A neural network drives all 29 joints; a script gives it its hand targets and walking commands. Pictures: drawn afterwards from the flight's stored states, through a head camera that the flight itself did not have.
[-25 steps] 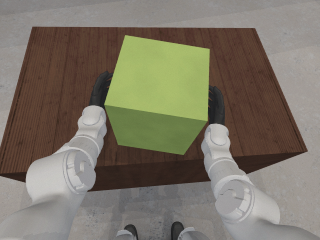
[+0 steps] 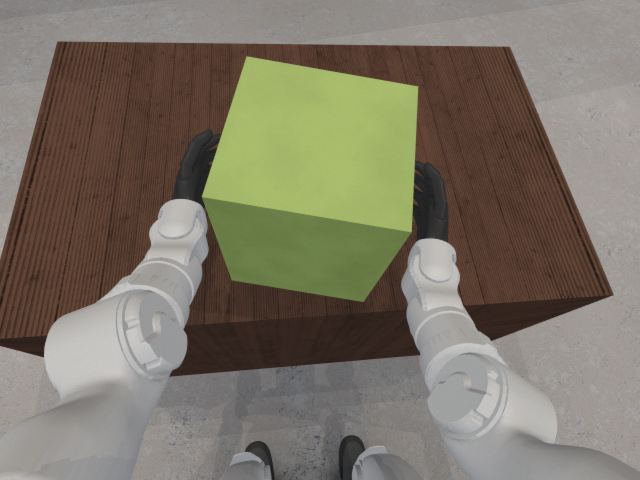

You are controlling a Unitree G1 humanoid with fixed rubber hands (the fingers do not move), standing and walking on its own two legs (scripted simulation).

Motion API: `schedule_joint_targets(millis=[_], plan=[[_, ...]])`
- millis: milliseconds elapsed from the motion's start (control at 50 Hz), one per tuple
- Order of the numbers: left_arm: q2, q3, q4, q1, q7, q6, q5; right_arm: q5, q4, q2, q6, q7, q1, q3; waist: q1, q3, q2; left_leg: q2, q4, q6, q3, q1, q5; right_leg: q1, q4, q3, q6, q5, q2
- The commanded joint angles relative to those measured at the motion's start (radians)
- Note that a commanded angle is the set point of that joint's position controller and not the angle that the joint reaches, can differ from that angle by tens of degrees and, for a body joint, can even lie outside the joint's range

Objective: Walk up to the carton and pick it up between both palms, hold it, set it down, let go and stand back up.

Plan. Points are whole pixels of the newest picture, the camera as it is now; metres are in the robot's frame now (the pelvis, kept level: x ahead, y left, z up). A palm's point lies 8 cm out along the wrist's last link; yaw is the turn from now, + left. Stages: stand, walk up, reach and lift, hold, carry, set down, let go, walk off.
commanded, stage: set down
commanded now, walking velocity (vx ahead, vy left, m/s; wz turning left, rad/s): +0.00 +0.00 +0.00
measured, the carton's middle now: (313, 195) +0.48 -0.02 -0.03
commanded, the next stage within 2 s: none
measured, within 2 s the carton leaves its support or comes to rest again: neither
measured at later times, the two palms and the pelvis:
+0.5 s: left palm (179, 187) +0.48 +0.15 +0.00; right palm (438, 230) +0.41 -0.18 -0.01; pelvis +0.00 +0.00 -0.02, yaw -2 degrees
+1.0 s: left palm (139, 144) +0.49 +0.18 +0.07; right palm (484, 192) +0.42 -0.21 +0.06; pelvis -0.01 +0.01 -0.01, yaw -2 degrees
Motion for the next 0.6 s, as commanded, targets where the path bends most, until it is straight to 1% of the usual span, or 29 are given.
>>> schedule_joint_targets(millis=[0,20,40,60,80,100,120,140,160,180,200,220,240,260,280,300,320,340,360,380,400,420,440,460,480,500,520,540,580], plan=[[-0.425,-0.098,0.001,-0.465,-0.114,-0.023,0.093,-0.122,0.170,0.446,0.031,0.134,-0.350,0.210,-0.007,-0.499,0.125,-0.020,-0.008,-0.048,0.007,0.412,0.272,0.148,-0.021,-0.029,-0.030,0.203,0.020],[-0.394,-0.091,0.013,-0.469,-0.113,-0.018,0.092,-0.119,0.145,0.411,0.035,0.130,-0.370,0.212,-0.003,-0.517,0.119,-0.022,-0.010,-0.047,0.012,0.418,0.270,0.144,-0.030,-0.022,-0.030,0.195,0.023],[-0.349,-0.080,0.005,-0.467,-0.105,-0.021,0.091,-0.121,0.149,0.380,0.035,0.124,-0.337,0.201,-0.005,-0.530,0.128,-0.022,-0.016,-0.040,0.020,0.395,0.243,0.165,-0.024,-0.022,-0.030,0.196,0.017],[-0.364,-0.087,0.003,-0.472,-0.101,-0.022,0.086,-0.117,0.125,0.373,0.029,0.123,-0.380,0.193,0.001,-0.542,0.128,-0.020,-0.011,-0.045,0.009,0.407,0.271,0.157,-0.019,-0.032,-0.025,0.203,0.019],[-0.315,-0.086,0.010,-0.482,-0.094,-0.014,0.068,-0.103,0.151,0.320,0.033,0.121,-0.361,0.188,0.001,-0.546,0.131,-0.020,0.001,-0.046,0.018,0.392,0.266,0.149,-0.010,-0.023,-0.031,0.208,0.017],[-0.315,-0.088,-0.001,-0.449,-0.090,-0.011,0.078,-0.100,0.157,0.332,0.037,0.116,-0.346,0.194,0.002,-0.517,0.136,-0.023,-0.006,-0.051,0.014,0.409,0.279,0.146,-0.020,-0.020,-0.032,0.191,0.013],[-0.274,-0.109,-0.013,-0.457,-0.080,-0.014,0.042,-0.073,0.143,0.273,0.030,0.107,-0.351,0.192,-0.007,-0.555,0.148,-0.020,-0.002,-0.054,0.008,0.439,0.297,0.132,-0.015,-0.023,-0.031,0.207,0.016],[-0.193,-0.112,0.002,-0.446,-0.067,-0.008,0.022,-0.048,0.161,0.190,0.034,0.093,-0.340,0.198,-0.006,-0.554,0.150,-0.018,0.003,-0.056,0.006,0.436,0.300,0.140,-0.015,-0.024,-0.031,0.200,0.019],[-0.122,-0.132,-0.013,-0.425,-0.050,-0.015,-0.018,-0.022,0.151,0.097,0.017,0.076,-0.322,0.196,-0.016,-0.601,0.165,-0.012,0.012,-0.073,0.007,0.475,0.356,0.123,-0.012,-0.033,-0.030,0.235,0.024],[-0.066,-0.161,0.016,-0.435,-0.033,-0.015,-0.055,0.023,0.188,0.026,0.014,0.059,-0.341,0.214,-0.005,-0.560,0.179,-0.012,0.016,-0.075,0.011,0.446,0.337,0.113,-0.008,-0.027,-0.031,0.213,0.024],[0.009,-0.193,0.012,-0.452,-0.017,-0.021,-0.111,0.072,0.185,-0.039,0.006,0.037,-0.339,0.226,-0.008,-0.606,0.157,-0.019,0.028,-0.070,0.018,0.437,0.327,0.128,-0.002,-0.017,-0.028,0.235,0.025],[0.094,-0.236,-0.007,-0.460,0.006,-0.033,-0.179,0.157,0.157,-0.118,-0.007,0.018,-0.346,0.268,0.000,-0.674,0.168,-0.028,0.048,-0.079,0.019,0.419,0.357,0.151,0.022,-0.001,-0.024,0.299,0.027],[0.110,-0.288,-0.008,-0.483,0.017,-0.040,-0.248,0.227,0.172,-0.154,-0.015,-0.001,-0.377,0.309,-0.013,-0.730,0.149,-0.036,0.081,-0.083,0.023,0.383,0.399,0.173,0.053,0.006,-0.018,0.362,0.027],[0.140,-0.337,0.022,-0.535,0.027,-0.046,-0.324,0.300,0.172,-0.180,-0.015,-0.020,-0.421,0.347,-0.020,-0.769,0.139,-0.042,0.098,-0.080,0.019,0.326,0.369,0.166,0.079,0.015,-0.013,0.366,0.027],[0.145,-0.383,0.045,-0.532,0.030,-0.048,-0.382,0.373,0.169,-0.181,-0.016,-0.032,-0.442,0.403,-0.018,-0.780,0.124,-0.046,0.101,-0.076,0.019,0.308,0.351,0.177,0.085,0.029,-0.006,0.381,0.027],[0.167,-0.440,0.075,-0.539,0.029,-0.051,-0.444,0.422,0.171,-0.214,-0.013,-0.046,-0.458,0.439,-0.025,-0.811,0.116,-0.051,0.117,-0.079,0.018,0.284,0.345,0.190,0.100,0.036,-0.003,0.397,0.028],[0.189,-0.464,0.120,-0.535,0.025,-0.052,-0.489,0.464,0.191,-0.245,-0.011,-0.055,-0.469,0.476,-0.026,-0.798,0.103,-0.053,0.128,-0.081,0.017,0.255,0.335,0.191,0.114,0.043,-0.003,0.406,0.024],[0.217,-0.499,0.126,-0.523,0.022,-0.053,-0.525,0.500,0.181,-0.270,-0.010,-0.060,-0.474,0.500,-0.035,-0.830,0.098,-0.054,0.140,-0.084,0.009,0.279,0.364,0.186,0.126,0.043,-0.001,0.427,0.032],[0.226,-0.519,0.135,-0.542,0.020,-0.056,-0.559,0.545,0.186,-0.310,-0.013,-0.067,-0.485,0.540,-0.027,-0.849,0.107,-0.054,0.158,-0.085,0.011,0.262,0.378,0.196,0.147,0.037,0.000,0.436,0.034],[0.239,-0.536,0.138,-0.530,0.014,-0.055,-0.578,0.571,0.170,-0.324,-0.012,-0.069,-0.490,0.573,-0.023,-0.869,0.094,-0.059,0.179,-0.087,0.013,0.260,0.415,0.207,0.159,0.041,0.002,0.470,0.039],[0.232,-0.562,0.161,-0.565,0.010,-0.057,-0.593,0.596,0.215,-0.336,-0.012,-0.071,-0.516,0.587,-0.030,-0.836,0.125,-0.059,0.182,-0.089,0.009,0.254,0.394,0.174,0.163,0.038,0.004,0.444,0.040],[0.229,-0.586,0.145,-0.577,0.004,-0.053,-0.606,0.613,0.205,-0.359,-0.012,-0.068,-0.535,0.602,-0.031,-0.834,0.134,-0.057,0.199,-0.096,0.007,0.261,0.424,0.148,0.172,0.028,0.001,0.429,0.040],[0.225,-0.616,0.164,-0.563,-0.004,-0.055,-0.637,0.635,0.205,-0.351,-0.012,-0.066,-0.542,0.615,-0.031,-0.833,0.130,-0.056,0.205,-0.098,0.002,0.270,0.427,0.136,0.173,0.024,0.003,0.447,0.039],[0.222,-0.638,0.115,-0.565,-0.008,-0.056,-0.640,0.646,0.195,-0.367,-0.023,-0.062,-0.513,0.634,-0.044,-0.865,0.144,-0.053,0.214,-0.110,0.003,0.325,0.502,0.131,0.172,0.008,0.002,0.476,0.046],[0.236,-0.644,0.118,-0.567,-0.010,-0.057,-0.651,0.667,0.202,-0.387,-0.026,-0.059,-0.525,0.645,-0.049,-0.873,0.154,-0.054,0.232,-0.118,-0.002,0.330,0.519,0.088,0.187,0.004,0.000,0.469,0.050],[0.223,-0.648,0.119,-0.536,-0.013,-0.048,-0.658,0.690,0.207,-0.377,-0.023,-0.055,-0.505,0.678,-0.042,-0.862,0.145,-0.053,0.240,-0.122,-0.001,0.337,0.552,0.102,0.181,0.002,0.000,0.490,0.055],[0.235,-0.654,0.117,-0.527,-0.017,-0.050,-0.656,0.709,0.209,-0.389,-0.020,-0.045,-0.496,0.707,-0.030,-0.846,0.150,-0.056,0.231,-0.119,-0.003,0.345,0.535,0.085,0.180,0.001,-0.001,0.462,0.055],[0.232,-0.668,0.125,-0.541,-0.019,-0.041,-0.671,0.734,0.228,-0.385,-0.005,-0.040,-0.499,0.722,-0.034,-0.808,0.158,-0.060,0.220,-0.111,-0.002,0.335,0.474,0.075,0.169,0.002,-0.006,0.407,0.052],[0.233,-0.704,0.087,-0.591,-0.025,-0.035,-0.686,0.737,0.228,-0.410,0.022,-0.028,-0.537,0.711,-0.038,-0.784,0.174,-0.056,0.194,-0.110,-0.005,0.334,0.391,0.037,0.149,-0.007,-0.013,0.291,0.052]])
